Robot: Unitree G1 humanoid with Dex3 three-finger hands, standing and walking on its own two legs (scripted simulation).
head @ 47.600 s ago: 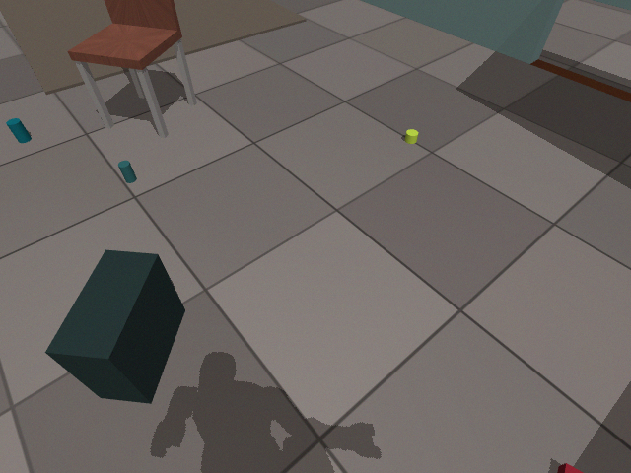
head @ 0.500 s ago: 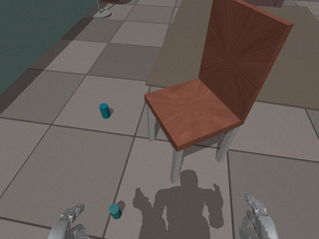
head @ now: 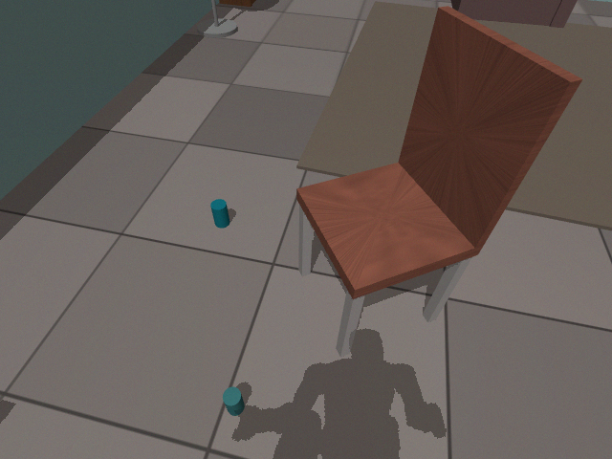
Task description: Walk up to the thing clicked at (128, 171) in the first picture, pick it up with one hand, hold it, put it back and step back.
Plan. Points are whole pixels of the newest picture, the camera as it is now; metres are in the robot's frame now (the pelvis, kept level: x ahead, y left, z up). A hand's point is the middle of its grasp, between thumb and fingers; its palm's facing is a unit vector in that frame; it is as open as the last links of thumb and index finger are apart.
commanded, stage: stand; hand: left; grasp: from above
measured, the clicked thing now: (233, 401) +0.41 +0.22 -0.71
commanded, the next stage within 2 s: none
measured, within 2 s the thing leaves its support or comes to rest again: neither
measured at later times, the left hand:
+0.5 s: hand out of the picture +0.04 +0.23 -0.15, palm faces +0.03 -0.95 -0.32, open 7.4 cm
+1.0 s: hand out of the picture +0.06 +0.22 -0.14, palm faces +0.01 -0.94 -0.33, open 7.4 cm
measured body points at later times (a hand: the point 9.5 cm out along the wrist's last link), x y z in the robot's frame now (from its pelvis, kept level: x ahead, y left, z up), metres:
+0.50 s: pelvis -0.01 +0.00 +0.02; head -0.01 -0.01 +0.47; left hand +0.03 +0.28 -0.13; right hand +0.06 -0.29 -0.12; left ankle +0.02 +0.11 -0.73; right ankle -0.01 -0.15 -0.73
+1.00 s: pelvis +0.00 -0.02 +0.02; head +0.00 -0.02 +0.47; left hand +0.06 +0.27 -0.12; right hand +0.06 -0.30 -0.12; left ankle +0.02 +0.11 -0.73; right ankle -0.01 -0.15 -0.73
